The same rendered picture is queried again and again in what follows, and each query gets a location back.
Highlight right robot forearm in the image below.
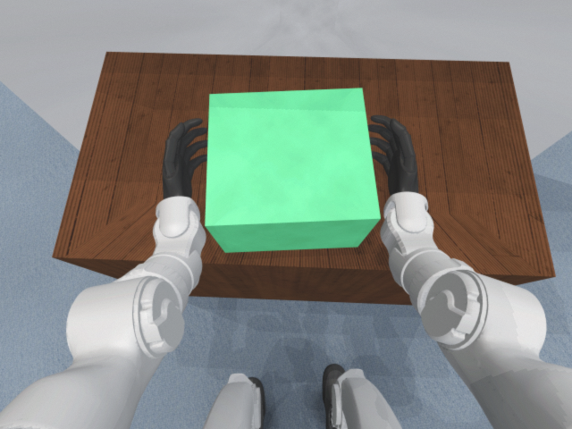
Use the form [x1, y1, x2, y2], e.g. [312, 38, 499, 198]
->
[380, 191, 546, 336]

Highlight pedestal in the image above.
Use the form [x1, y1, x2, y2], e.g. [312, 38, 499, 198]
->
[52, 52, 556, 305]

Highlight robot left hand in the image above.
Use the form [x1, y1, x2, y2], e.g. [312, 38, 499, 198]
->
[163, 118, 208, 199]

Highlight left robot forearm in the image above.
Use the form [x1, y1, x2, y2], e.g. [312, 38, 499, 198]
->
[66, 196, 206, 353]

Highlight carton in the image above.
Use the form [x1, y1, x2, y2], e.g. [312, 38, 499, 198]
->
[205, 88, 381, 253]

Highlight robot right upper arm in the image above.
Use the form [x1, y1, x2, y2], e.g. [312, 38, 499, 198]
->
[421, 270, 572, 429]

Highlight right robot foot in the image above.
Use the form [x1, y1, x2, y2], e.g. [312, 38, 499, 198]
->
[323, 364, 345, 429]

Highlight robot left thigh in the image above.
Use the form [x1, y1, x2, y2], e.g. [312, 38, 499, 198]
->
[203, 382, 261, 429]

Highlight robot left upper arm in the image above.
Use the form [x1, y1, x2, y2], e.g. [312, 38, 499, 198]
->
[0, 276, 185, 429]

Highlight robot right hand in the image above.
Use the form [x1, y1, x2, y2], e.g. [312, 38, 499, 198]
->
[367, 115, 418, 195]

